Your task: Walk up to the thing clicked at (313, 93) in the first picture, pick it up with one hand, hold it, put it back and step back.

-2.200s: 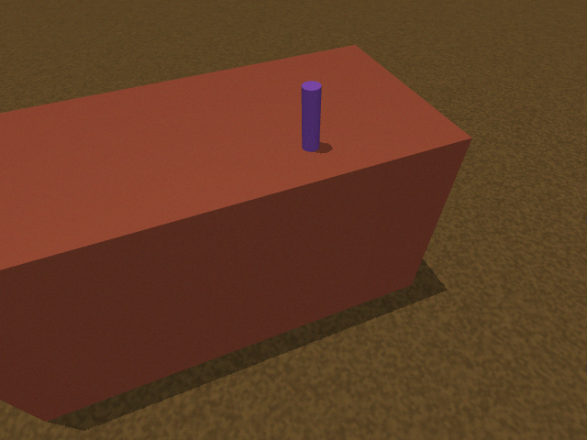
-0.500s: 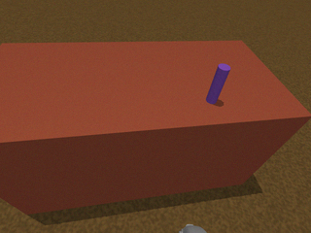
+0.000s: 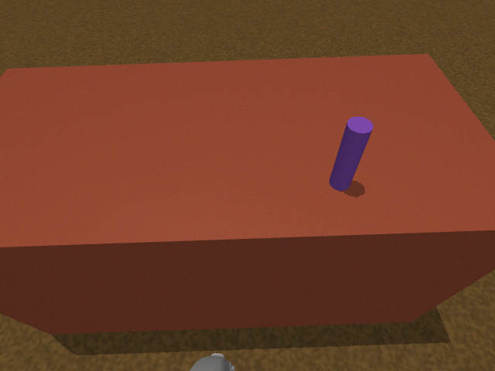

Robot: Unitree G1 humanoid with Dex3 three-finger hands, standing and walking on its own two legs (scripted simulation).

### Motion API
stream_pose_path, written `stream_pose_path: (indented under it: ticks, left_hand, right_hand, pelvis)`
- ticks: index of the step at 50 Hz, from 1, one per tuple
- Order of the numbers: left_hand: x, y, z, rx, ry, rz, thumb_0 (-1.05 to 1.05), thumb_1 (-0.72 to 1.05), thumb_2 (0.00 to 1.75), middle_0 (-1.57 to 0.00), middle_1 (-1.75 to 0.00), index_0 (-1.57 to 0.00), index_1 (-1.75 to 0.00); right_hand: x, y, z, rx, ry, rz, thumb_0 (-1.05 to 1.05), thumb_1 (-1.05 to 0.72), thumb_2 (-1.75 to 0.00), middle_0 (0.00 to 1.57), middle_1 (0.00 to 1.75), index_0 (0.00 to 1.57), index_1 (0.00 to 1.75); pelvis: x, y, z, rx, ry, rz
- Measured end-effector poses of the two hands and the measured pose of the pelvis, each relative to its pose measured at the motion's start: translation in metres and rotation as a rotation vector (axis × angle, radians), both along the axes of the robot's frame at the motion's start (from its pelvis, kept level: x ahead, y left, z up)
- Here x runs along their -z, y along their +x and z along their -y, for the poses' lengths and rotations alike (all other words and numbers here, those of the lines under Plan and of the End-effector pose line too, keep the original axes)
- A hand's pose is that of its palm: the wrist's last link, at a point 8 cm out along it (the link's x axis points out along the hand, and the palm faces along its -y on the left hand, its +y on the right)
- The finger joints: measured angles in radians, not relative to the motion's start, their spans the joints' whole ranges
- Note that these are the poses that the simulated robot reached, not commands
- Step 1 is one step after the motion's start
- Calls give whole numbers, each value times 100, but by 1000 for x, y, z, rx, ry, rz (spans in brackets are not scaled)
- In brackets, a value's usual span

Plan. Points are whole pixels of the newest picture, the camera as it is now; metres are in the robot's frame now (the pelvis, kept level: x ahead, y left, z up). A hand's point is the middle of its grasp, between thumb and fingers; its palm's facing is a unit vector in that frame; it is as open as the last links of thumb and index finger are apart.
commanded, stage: walk up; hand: right
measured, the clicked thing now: (348, 156) +0.51 -0.16 +0.03
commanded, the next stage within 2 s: none
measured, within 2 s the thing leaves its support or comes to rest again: neither
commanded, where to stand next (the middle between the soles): +0.06 +0.00 m, yaw +2 degrees
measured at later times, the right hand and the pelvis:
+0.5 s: hand out of the picture +0.14 -0.25 -0.14, palm faces -0.11 +0.93 -0.35, open 7.3 cm; pelvis -0.02 +0.00 +0.00, yaw +4 degrees
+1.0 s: hand out of the picture +0.05 -0.25 -0.14, palm faces -0.09 +0.94 -0.34, open 7.4 cm; pelvis -0.03 +0.00 +0.01, yaw +4 degrees
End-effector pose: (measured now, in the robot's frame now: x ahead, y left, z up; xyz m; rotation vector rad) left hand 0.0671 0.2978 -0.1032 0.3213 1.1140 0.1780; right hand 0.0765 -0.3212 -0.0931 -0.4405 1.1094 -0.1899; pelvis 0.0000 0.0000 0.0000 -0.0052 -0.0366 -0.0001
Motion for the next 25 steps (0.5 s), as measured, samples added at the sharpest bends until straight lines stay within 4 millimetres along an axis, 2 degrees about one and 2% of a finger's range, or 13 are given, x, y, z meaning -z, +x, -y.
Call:
stream_pose_path:
  ticks: [6,9,14,18,25]
  left_hand:
    - [23,-7,-9,-59,9,-32,1,90,90,-21,-30,-20,-30]
    - [25,-9,-10,-86,9,-42,1,90,90,-21,-30,-20,-30]
    - [18,-20,-9,-101,41,-47,1,90,90,-21,-30,-20,-30]
    - [8,-37,-6,-95,79,-44,1,90,90,-21,-30,-20,-30]
    - [-8,-65,-23,-95,123,-70,1,90,90,-21,-30,-20,-30]
  right_hand:
    - [11,24,-10,-41,5,-13,0,-91,-90,21,30,21,30]
    - [13,34,-14,-61,16,0,0,-90,-90,21,30,21,30]
    - [17,53,-14,-77,46,50,0,-90,-90,21,30,21,30]
    - [19,64,-16,-81,80,72,0,-90,-90,21,30,21,30]
    - [14,62,-22,-84,97,81,0,-90,-90,21,30,21,30]
  pelvis:
    - [14,5,3,-43,16,13]
    - [15,3,2,-49,3,12]
    - [16,-3,10,-50,-2,-6]
    - [12,-10,15,-55,-14,9]
    - [5,-20,5,-69,21,5]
